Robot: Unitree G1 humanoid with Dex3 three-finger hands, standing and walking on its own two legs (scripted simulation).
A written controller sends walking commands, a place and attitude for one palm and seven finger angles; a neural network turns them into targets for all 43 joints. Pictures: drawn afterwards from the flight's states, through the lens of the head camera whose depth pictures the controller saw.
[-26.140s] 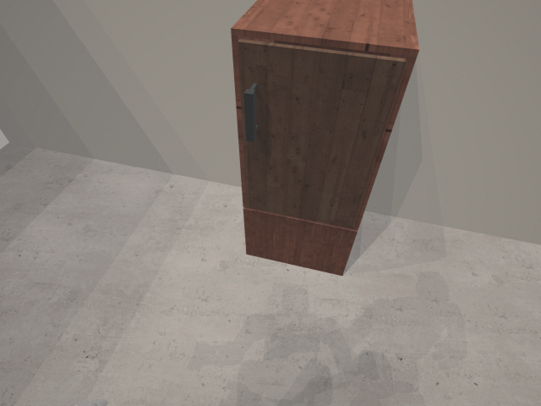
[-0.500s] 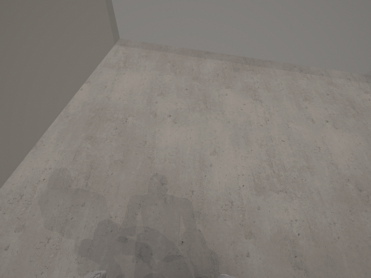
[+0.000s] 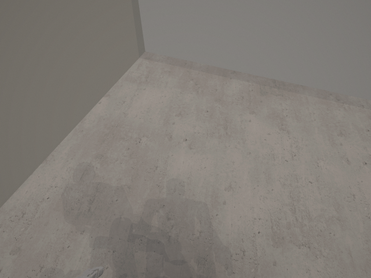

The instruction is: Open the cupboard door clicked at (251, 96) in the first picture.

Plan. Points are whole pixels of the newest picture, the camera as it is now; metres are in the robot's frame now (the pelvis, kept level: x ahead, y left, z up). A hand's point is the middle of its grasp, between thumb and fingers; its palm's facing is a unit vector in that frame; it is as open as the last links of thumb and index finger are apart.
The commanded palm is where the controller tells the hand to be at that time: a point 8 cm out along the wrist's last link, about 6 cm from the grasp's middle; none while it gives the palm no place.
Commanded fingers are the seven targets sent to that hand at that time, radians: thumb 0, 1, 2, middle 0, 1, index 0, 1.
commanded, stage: turn to face it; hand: left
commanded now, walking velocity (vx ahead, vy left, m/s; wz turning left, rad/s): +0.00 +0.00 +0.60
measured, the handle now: out of the picture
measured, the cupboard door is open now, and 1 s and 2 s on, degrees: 48 48 48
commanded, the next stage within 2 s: none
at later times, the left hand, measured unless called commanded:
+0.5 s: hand out of the picture +0.12 +0.21 -0.15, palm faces +0.31 -0.91 -0.28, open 7.4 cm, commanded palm none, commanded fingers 0.00 0.90 0.90 -0.20 -0.30 -0.20 -0.30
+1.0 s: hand out of the picture +0.08 +0.16 -0.15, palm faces +0.59 -0.77 -0.26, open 7.4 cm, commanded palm none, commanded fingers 0.00 0.90 0.90 -0.20 -0.30 -0.20 -0.30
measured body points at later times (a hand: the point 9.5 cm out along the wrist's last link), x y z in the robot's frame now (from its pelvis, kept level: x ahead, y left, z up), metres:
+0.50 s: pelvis +0.08 -0.04 +0.00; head +0.12 -0.02 +0.45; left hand +0.11 +0.26 -0.12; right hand +0.24 -0.26 -0.13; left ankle +0.07 +0.11 -0.72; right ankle +0.14 -0.18 -0.71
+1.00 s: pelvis +0.12 -0.07 +0.01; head +0.15 -0.04 +0.45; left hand +0.04 +0.20 -0.13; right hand +0.34 -0.24 -0.13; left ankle +0.06 +0.06 -0.72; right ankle +0.20 -0.18 -0.70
